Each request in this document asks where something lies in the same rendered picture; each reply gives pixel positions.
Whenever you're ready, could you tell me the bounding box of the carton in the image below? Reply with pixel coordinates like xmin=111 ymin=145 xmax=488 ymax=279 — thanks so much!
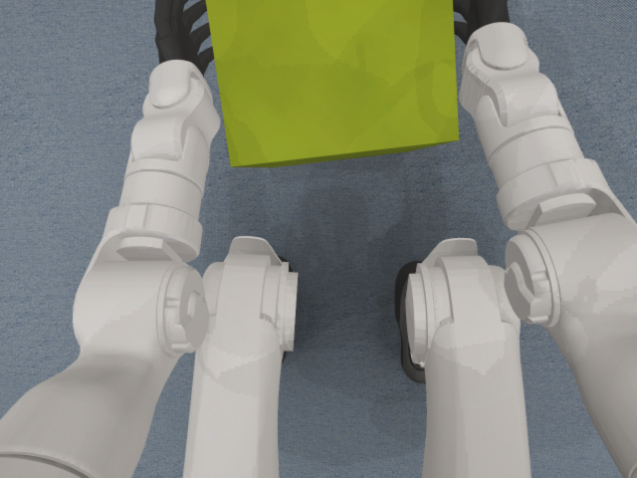
xmin=206 ymin=0 xmax=459 ymax=167

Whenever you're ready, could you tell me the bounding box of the robot left forearm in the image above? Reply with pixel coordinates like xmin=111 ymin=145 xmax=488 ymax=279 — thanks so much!
xmin=73 ymin=60 xmax=220 ymax=340

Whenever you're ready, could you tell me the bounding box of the robot right foot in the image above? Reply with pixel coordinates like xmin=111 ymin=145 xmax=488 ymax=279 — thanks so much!
xmin=395 ymin=261 xmax=426 ymax=383

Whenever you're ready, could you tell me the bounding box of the robot right forearm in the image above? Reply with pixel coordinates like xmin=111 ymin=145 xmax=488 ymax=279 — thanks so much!
xmin=459 ymin=22 xmax=637 ymax=232

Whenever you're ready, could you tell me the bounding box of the right robot thigh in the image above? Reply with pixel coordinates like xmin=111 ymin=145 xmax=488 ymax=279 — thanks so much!
xmin=405 ymin=256 xmax=531 ymax=478

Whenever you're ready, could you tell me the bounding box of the right robot hand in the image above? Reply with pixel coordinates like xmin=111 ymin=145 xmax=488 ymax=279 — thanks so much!
xmin=453 ymin=0 xmax=510 ymax=46

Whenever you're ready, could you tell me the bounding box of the left robot hand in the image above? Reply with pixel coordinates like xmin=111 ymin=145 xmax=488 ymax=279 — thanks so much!
xmin=154 ymin=0 xmax=214 ymax=79

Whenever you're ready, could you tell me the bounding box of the robot left upper arm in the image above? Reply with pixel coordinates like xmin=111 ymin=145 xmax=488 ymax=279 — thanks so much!
xmin=0 ymin=261 xmax=210 ymax=478

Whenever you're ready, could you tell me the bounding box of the robot right upper arm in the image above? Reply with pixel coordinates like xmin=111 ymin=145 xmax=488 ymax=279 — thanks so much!
xmin=504 ymin=213 xmax=637 ymax=478

